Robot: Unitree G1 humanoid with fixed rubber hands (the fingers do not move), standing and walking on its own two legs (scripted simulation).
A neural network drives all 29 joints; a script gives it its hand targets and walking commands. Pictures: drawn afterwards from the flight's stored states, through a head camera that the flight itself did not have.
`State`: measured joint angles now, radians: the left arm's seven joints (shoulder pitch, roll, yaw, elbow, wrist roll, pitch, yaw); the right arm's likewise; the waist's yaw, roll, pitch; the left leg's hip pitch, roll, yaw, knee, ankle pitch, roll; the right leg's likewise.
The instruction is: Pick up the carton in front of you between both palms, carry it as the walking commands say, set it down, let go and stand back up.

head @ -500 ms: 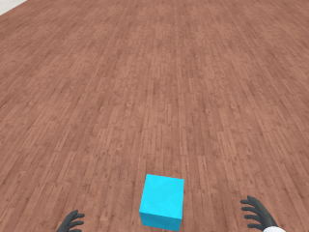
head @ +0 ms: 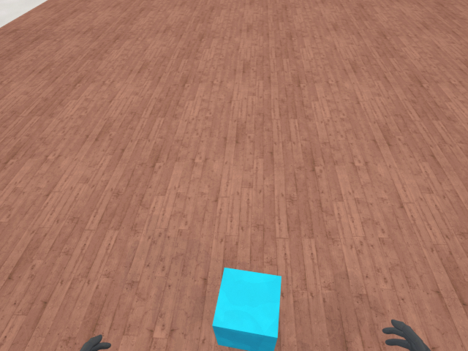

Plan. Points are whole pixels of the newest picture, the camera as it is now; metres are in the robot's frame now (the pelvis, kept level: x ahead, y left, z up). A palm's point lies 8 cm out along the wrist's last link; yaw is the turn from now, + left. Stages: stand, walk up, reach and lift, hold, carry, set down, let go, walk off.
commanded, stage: stand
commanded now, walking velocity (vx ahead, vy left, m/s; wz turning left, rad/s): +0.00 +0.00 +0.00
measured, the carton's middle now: (248, 311) +0.40 -0.01 -0.65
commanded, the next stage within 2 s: none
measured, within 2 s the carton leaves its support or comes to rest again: neither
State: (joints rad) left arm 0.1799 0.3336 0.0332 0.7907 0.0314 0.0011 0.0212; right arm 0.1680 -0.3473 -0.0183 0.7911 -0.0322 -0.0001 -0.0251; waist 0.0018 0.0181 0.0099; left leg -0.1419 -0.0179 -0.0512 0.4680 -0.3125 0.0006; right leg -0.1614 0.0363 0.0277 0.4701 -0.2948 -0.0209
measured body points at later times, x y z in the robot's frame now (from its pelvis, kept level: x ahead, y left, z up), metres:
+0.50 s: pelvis -0.02 +0.00 +0.01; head -0.02 +0.00 +0.46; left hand +0.09 +0.31 -0.10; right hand +0.10 -0.30 -0.11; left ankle -0.04 +0.12 -0.74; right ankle -0.03 -0.11 -0.74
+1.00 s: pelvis -0.03 +0.00 +0.01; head -0.03 +0.00 +0.46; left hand +0.07 +0.32 -0.10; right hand +0.08 -0.31 -0.11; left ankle -0.04 +0.12 -0.74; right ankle -0.03 -0.11 -0.74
